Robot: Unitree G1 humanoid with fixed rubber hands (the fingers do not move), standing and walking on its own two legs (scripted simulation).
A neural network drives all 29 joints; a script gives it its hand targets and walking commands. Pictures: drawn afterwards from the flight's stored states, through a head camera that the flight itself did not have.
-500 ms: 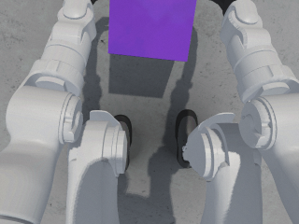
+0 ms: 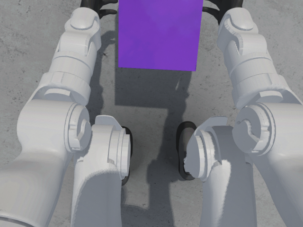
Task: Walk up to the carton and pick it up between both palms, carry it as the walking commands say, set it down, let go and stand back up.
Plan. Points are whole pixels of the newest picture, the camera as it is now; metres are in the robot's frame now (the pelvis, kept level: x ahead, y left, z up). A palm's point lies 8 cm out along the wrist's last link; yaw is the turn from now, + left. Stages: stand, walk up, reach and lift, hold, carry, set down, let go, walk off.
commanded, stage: reach and lift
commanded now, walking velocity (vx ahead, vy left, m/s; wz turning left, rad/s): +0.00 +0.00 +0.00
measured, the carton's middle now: (158, 16) +0.54 +0.00 -0.27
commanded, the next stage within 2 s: none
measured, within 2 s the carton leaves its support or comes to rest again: leaves its support in 0.26 s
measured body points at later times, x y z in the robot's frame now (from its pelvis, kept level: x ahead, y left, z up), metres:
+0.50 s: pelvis -0.01 -0.01 +0.01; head +0.35 +0.02 +0.28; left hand +0.52 +0.14 -0.18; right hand +0.53 -0.13 -0.15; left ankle +0.09 +0.11 -0.32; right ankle +0.11 -0.13 -0.32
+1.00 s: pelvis -0.01 -0.01 +0.03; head +0.34 +0.02 +0.31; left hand +0.53 +0.14 -0.13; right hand +0.52 -0.12 -0.11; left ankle +0.09 +0.11 -0.32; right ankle +0.11 -0.13 -0.32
